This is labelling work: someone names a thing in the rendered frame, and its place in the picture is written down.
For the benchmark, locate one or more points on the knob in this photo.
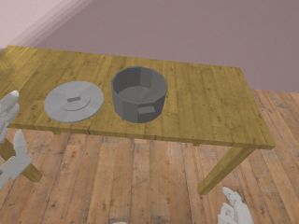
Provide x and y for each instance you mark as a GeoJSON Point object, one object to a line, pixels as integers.
{"type": "Point", "coordinates": [72, 95]}

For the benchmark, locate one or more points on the robot right hand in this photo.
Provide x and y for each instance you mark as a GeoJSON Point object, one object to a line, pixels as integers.
{"type": "Point", "coordinates": [240, 214]}

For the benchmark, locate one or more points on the pot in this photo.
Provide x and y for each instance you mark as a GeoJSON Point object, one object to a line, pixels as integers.
{"type": "Point", "coordinates": [138, 93]}

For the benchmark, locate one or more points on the lid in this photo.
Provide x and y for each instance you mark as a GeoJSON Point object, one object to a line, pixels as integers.
{"type": "Point", "coordinates": [58, 108]}

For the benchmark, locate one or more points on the table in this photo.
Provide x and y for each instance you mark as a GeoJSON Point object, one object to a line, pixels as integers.
{"type": "Point", "coordinates": [205, 104]}

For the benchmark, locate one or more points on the robot left hand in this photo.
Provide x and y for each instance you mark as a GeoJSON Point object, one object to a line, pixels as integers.
{"type": "Point", "coordinates": [15, 165]}

